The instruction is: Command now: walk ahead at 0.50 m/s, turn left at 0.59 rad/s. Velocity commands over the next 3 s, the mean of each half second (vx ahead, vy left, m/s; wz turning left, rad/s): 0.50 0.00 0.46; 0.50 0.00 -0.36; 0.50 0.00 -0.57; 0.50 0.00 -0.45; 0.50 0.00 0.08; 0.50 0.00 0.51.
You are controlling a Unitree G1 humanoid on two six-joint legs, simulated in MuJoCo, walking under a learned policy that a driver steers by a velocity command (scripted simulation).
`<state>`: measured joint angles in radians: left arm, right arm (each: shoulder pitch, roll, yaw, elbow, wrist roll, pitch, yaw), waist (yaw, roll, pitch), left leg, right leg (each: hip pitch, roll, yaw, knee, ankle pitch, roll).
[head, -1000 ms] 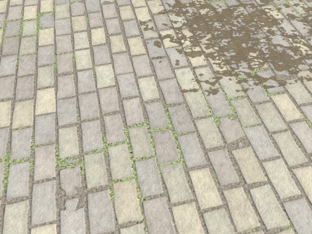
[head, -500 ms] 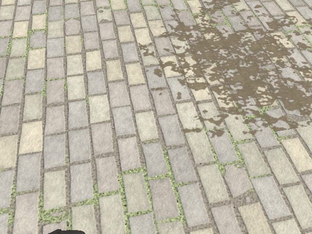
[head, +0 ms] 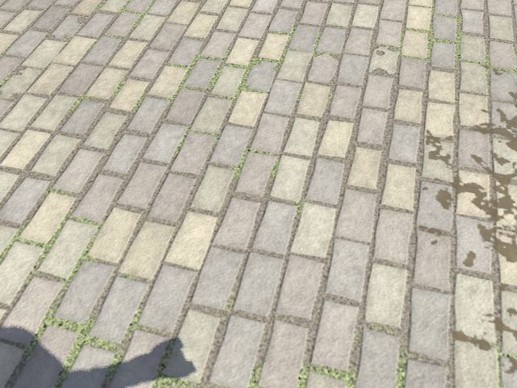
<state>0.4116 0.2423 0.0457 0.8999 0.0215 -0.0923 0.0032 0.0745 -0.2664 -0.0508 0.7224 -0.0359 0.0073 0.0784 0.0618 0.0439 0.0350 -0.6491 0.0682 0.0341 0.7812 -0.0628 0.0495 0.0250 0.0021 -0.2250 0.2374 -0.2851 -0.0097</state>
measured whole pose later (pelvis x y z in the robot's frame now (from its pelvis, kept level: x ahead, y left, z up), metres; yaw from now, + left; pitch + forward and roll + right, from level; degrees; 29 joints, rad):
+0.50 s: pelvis +0.27 +0.07 +0.00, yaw +13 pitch +1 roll +1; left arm 0.14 0.26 0.04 0.76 0.03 -0.01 -0.03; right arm 0.40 -0.26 -0.05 0.84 -0.01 -0.06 0.01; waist -0.04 -0.05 0.03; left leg 0.00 -0.15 -0.06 0.21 -0.22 0.13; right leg -0.67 -0.12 -0.01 0.79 -0.03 0.01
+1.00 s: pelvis +0.55 +0.07 +0.00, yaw -1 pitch +1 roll +0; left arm 0.39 0.27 0.06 0.87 0.00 -0.04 -0.02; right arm 0.12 -0.26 -0.01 0.73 -0.05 -0.03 0.02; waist 0.04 0.03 0.04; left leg -0.64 0.10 -0.06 0.86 -0.15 -0.05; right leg -0.12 0.15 0.09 0.30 -0.19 -0.12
